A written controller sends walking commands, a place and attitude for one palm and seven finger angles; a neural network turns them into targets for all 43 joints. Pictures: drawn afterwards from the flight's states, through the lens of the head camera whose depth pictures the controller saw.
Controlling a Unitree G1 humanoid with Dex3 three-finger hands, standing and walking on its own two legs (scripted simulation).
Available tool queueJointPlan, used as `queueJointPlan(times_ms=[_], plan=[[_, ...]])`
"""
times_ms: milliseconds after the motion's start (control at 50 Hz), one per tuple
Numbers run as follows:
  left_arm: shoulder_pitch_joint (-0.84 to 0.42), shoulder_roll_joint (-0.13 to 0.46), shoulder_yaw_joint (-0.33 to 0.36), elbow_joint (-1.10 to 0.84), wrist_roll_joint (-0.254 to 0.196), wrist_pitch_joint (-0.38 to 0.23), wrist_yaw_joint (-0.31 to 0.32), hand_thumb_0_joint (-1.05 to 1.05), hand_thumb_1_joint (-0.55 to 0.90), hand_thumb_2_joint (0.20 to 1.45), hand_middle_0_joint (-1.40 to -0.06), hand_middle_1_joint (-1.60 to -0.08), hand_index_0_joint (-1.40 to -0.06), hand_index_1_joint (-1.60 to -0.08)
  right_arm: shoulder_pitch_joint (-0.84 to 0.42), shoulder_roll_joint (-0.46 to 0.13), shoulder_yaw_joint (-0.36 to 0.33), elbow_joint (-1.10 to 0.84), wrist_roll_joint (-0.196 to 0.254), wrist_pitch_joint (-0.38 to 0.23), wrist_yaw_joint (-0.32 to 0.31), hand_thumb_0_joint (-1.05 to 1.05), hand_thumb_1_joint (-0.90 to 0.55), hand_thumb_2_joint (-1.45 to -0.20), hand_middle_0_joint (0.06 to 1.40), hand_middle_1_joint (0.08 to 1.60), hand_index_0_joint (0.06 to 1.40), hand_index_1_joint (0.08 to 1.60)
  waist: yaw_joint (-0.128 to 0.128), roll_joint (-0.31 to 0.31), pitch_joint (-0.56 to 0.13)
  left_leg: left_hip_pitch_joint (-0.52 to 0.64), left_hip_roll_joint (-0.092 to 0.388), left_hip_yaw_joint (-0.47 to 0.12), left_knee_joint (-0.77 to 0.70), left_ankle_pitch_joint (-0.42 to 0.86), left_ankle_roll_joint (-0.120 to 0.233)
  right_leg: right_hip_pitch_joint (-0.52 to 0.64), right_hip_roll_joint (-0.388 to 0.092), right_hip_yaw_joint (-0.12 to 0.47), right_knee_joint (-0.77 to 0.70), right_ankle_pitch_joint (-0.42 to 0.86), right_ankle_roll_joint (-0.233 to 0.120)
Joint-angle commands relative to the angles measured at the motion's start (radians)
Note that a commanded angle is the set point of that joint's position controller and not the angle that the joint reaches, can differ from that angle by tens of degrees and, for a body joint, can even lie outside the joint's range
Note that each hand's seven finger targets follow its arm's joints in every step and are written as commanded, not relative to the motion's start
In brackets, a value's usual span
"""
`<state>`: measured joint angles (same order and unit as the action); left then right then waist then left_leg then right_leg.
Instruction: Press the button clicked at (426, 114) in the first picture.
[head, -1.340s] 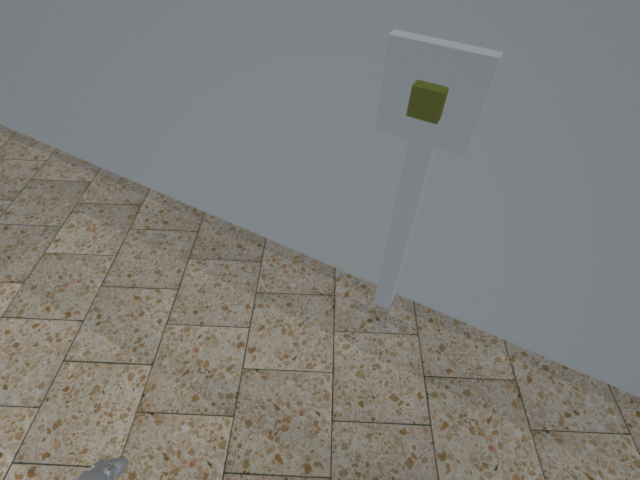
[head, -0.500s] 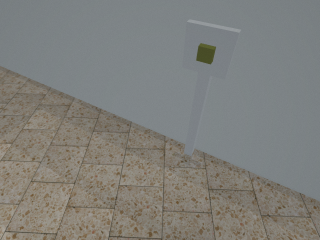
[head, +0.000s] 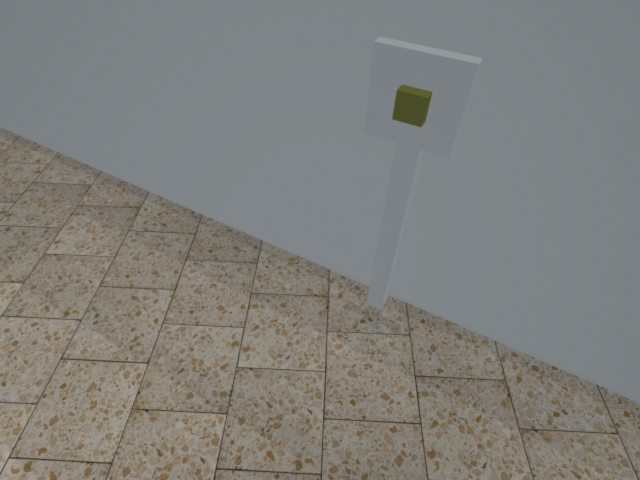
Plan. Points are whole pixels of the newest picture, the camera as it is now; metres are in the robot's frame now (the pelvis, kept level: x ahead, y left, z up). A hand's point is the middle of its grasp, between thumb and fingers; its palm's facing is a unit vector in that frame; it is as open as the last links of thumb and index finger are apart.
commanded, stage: look at it before walking up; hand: left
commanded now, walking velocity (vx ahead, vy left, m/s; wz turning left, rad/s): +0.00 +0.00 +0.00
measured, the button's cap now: (412, 105) +0.81 -0.15 +0.07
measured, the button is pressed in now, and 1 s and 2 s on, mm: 0 0 0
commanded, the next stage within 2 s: turn to face it in 0.10 s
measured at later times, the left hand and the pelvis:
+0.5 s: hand out of the picture +0.07 +0.22 -0.18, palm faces -0.11 -0.95 -0.28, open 7.4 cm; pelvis -0.01 +0.00 -0.01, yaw -7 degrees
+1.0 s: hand out of the picture +0.08 +0.20 -0.18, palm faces -0.23 -0.95 -0.22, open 7.4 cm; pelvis -0.01 +0.02 -0.01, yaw -18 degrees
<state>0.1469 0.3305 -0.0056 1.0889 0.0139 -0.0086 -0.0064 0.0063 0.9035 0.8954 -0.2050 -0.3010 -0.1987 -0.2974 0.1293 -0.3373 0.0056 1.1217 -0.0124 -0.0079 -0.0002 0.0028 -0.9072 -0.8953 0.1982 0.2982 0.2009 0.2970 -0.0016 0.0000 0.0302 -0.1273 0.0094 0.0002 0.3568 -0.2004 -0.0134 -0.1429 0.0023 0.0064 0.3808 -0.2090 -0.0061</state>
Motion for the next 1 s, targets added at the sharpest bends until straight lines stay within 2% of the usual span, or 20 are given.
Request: queueJointPlan(times_ms=[0,220,280,380,420,460,500,520,540,560,580,600,620,640,680,720,800,900,940,980], plan=[[-0.039,0.207,0.041,-0.065,-0.003,-0.021,0.016,0.000,0.900,0.900,-0.200,-0.300,-0.200,-0.300,-0.046,-0.195,-0.038,-0.065,0.003,-0.029,-0.015,0.000,-0.900,-0.900,0.200,0.300,0.200,0.300,0.004,-0.002,-0.057,0.000,0.108,-0.086,-0.051,0.110,0.034,0.003,-0.126,0.114,-0.073,0.118,-0.028],[-0.039,0.208,0.043,-0.065,-0.002,-0.016,0.015,0.000,0.900,0.900,-0.200,-0.300,-0.200,-0.300,-0.047,-0.201,-0.042,-0.065,0.003,-0.029,-0.020,0.000,-0.900,-0.900,0.200,0.300,0.200,0.300,0.003,-0.006,-0.056,0.029,0.117,-0.071,-0.040,0.142,0.032,-0.012,-0.116,0.123,-0.055,0.185,-0.031],[0.022,0.107,0.033,-0.076,-0.002,0.017,0.020,0.000,0.900,0.900,-0.200,-0.300,-0.200,-0.300,0.022,-0.085,-0.030,-0.074,0.002,-0.009,-0.025,0.000,-0.900,-0.900,0.200,0.300,0.200,0.300,-0.002,-0.018,-0.053,0.010,0.122,-0.015,0.023,0.135,0.013,-0.051,-0.112,0.146,0.008,0.250,-0.023],[0.047,0.109,0.058,-0.148,0.006,0.042,0.013,0.000,0.900,0.900,-0.200,-0.300,-0.200,-0.300,0.036,-0.099,-0.063,-0.151,0.000,0.010,-0.034,0.000,-0.900,-0.900,0.200,0.300,0.200,0.300,-0.004,-0.008,-0.040,-0.030,0.152,0.003,0.087,0.054,0.025,-0.155,-0.078,0.177,0.113,0.224,-0.031],[0.059,0.094,0.063,-0.175,0.007,0.045,0.008,0.000,0.900,0.900,-0.200,-0.300,-0.200,-0.300,0.027,-0.106,-0.074,-0.177,-0.001,0.011,-0.035,0.000,-0.900,-0.900,0.200,0.300,0.200,0.300,0.000,0.032,-0.052,-0.021,0.183,-0.012,0.086,0.046,0.042,-0.202,-0.048,0.161,0.179,0.207,-0.025],[0.071,0.072,0.068,-0.196,0.008,0.049,0.003,0.000,0.900,0.900,-0.200,-0.300,-0.200,-0.300,0.022,-0.112,-0.086,-0.198,-0.001,0.010,-0.036,0.000,-0.900,-0.900,0.200,0.300,0.200,0.300,0.005,0.092,-0.046,-0.062,0.246,-0.045,0.056,0.043,0.076,-0.217,-0.009,0.111,0.302,0.136,-0.012],[0.103,0.038,0.073,-0.207,0.009,0.054,-0.002,0.000,0.900,0.900,-0.200,-0.300,-0.200,-0.300,-0.010,-0.117,-0.095,-0.216,-0.003,0.005,-0.034,0.000,-0.900,-0.900,0.200,0.300,0.200,0.300,0.028,0.185,-0.046,-0.086,0.338,-0.076,0.029,0.148,0.141,-0.228,0.011,0.021,0.462,-0.163,0.010],[0.114,0.028,0.078,-0.215,0.009,0.056,-0.004,0.000,0.900,0.900,-0.200,-0.300,-0.200,-0.300,-0.019,-0.110,-0.097,-0.228,-0.005,0.004,-0.033,0.000,-0.900,-0.900,0.200,0.300,0.200,0.300,0.030,0.195,-0.041,-0.127,0.361,-0.064,0.039,0.177,0.160,-0.196,-0.013,0.006,0.486,-0.245,0.014],[0.148,0.022,0.084,-0.212,0.009,0.054,-0.006,0.000,0.900,0.900,-0.200,-0.300,-0.200,-0.300,-0.046,-0.105,-0.098,-0.237,-0.006,0.004,-0.033,0.000,-0.900,-0.900,0.200,0.300,0.200,0.300,0.058,0.158,-0.042,-0.169,0.353,-0.037,0.098,0.196,0.148,-0.139,-0.029,0.014,0.434,-0.220,0.007],[0.208,0.021,0.089,-0.200,0.012,0.048,-0.006,0.000,0.900,0.900,-0.200,-0.300,-0.200,-0.300,-0.067,-0.099,-0.099,-0.245,-0.009,0.008,-0.032,0.000,-0.900,-0.900,0.200,0.300,0.200,0.300,0.092,0.099,-0.029,-0.233,0.302,0.025,0.226,0.157,0.102,-0.058,-0.034,0.016,0.299,-0.109,0.001],[0.261,0.081,0.100,-0.193,0.023,0.030,0.001,0.000,0.900,0.900,-0.200,-0.300,-0.200,-0.300,-0.051,-0.050,-0.093,-0.254,-0.002,0.018,-0.028,0.000,-0.900,-0.900,0.200,0.300,0.200,0.300,0.104,-0.156,-0.040,-0.306,0.145,0.141,0.520,-0.036,0.007,-0.025,-0.148,0.237,0.059,0.126,-0.034],[0.266,0.160,0.106,-0.198,0.020,0.020,0.014,0.000,0.900,0.900,-0.200,-0.300,-0.200,-0.300,-0.040,0.017,-0.082,-0.285,0.003,0.022,-0.025,0.000,-0.900,-0.900,0.200,0.300,0.200,0.300,0.080,-0.345,-0.016,-0.472,0.006,0.098,0.730,-0.397,-0.039,-0.046,-0.349,0.574,-0.078,0.328,-0.134],[0.255,0.142,0.106,-0.209,0.010,0.021,0.025,0.000,0.900,0.900,-0.200,-0.300,-0.200,-0.300,-0.040,-0.011,-0.084,-0.277,0.004,0.033,-0.029,0.000,-0.900,-0.900,0.200,0.300,0.200,0.300,0.083,-0.266,-0.050,-0.430,0.029,-0.046,0.789,-0.369,-0.024,-0.091,-0.333,0.595,-0.134,0.161,-0.161],[0.186,0.125,0.105,-0.222,0.012,0.026,0.030,0.000,0.900,0.900,-0.200,-0.300,-0.200,-0.300,-0.037,-0.012,-0.090,-0.267,0.004,0.032,-0.027,0.000,-0.900,-0.900,0.200,0.300,0.200,0.300,0.049,-0.197,-0.005,-0.460,0.038,-0.055,0.830,-0.303,-0.022,-0.110,-0.303,0.572,-0.125,0.070,-0.166],[0.113,0.075,0.096,-0.243,0.008,0.018,0.029,0.000,0.900,0.900,-0.200,-0.300,-0.200,-0.300,0.012,-0.004,-0.086,-0.235,-0.005,0.024,-0.021,0.000,-0.900,-0.900,0.200,0.300,0.200,0.300,0.011,-0.105,-0.040,-0.430,0.058,-0.045,0.808,-0.183,-0.035,-0.078,-0.232,0.420,-0.076,0.124,-0.177],[0.128,0.060,0.096,-0.239,0.008,0.014,0.029,0.000,0.900,0.900,-0.200,-0.300,-0.200,-0.300,0.027,0.014,-0.083,-0.222,-0.005,0.025,-0.024,0.000,-0.900,-0.900,0.200,0.300,0.200,0.300,0.013,-0.101,-0.070,-0.401,0.051,-0.028,0.766,-0.164,-0.044,-0.058,-0.207,0.370,-0.057,0.190,-0.175],[0.170,0.057,0.105,-0.220,0.012,0.018,0.026,0.000,0.900,0.900,-0.200,-0.300,-0.200,-0.300,0.022,0.037,-0.080,-0.225,-0.004,0.027,-0.027,0.000,-0.900,-0.900,0.200,0.300,0.200,0.300,0.030,-0.119,-0.082,-0.381,0.031,-0.006,0.648,-0.177,-0.046,-0.013,-0.185,0.358,-0.053,0.210,-0.177],[0.174,0.063,0.113,-0.215,0.019,0.025,0.029,0.000,0.900,0.900,-0.200,-0.300,-0.200,-0.300,0.020,0.051,-0.071,-0.236,0.005,0.011,-0.033,0.000,-0.900,-0.900,0.200,0.300,0.200,0.300,0.044,-0.153,-0.099,-0.296,0.019,0.001,0.421,-0.225,-0.031,-0.007,-0.189,0.400,-0.034,0.270,-0.195],[0.145,0.066,0.113,-0.218,0.018,0.029,0.030,0.000,0.900,0.900,-0.200,-0.300,-0.200,-0.300,0.067,0.058,-0.070,-0.223,0.011,0.005,-0.038,0.000,-0.900,-0.900,0.200,0.300,0.200,0.300,0.020,-0.145,-0.098,-0.203,0.006,0.012,0.278,-0.186,-0.022,-0.051,-0.176,0.402,-0.010,0.293,-0.174],[0.110,0.049,0.109,-0.223,0.007,0.034,0.028,0.000,0.900,0.900,-0.200,-0.300,-0.200,-0.300,0.160,0.051,-0.067,-0.194,0.012,-0.006,-0.044,0.000,-0.900,-0.900,0.200,0.300,0.200,0.300,-0.020,-0.129,-0.112,-0.009,0.011,0.020,0.071,-0.046,-0.009,-0.161,-0.117,0.356,0.044,0.210,-0.109]])
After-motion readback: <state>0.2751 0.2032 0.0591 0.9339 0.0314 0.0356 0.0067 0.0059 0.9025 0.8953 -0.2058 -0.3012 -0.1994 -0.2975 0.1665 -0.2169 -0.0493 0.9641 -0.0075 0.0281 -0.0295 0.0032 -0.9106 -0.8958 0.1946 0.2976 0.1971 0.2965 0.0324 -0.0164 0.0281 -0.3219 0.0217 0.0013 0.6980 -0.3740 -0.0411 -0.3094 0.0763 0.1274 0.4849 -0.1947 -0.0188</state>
